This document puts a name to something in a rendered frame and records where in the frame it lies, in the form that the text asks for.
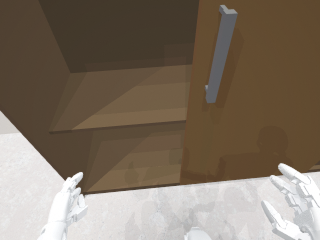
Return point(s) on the robot left hand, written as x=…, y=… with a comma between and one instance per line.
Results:
x=60, y=210

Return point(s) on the right robot thigh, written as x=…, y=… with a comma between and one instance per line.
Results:
x=196, y=235

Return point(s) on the robot left forearm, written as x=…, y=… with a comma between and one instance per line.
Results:
x=55, y=230

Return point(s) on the robot right shin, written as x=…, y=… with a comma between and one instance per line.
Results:
x=195, y=228

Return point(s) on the handle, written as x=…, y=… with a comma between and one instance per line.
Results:
x=226, y=28

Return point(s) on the robot right hand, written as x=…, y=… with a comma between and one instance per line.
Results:
x=305, y=192

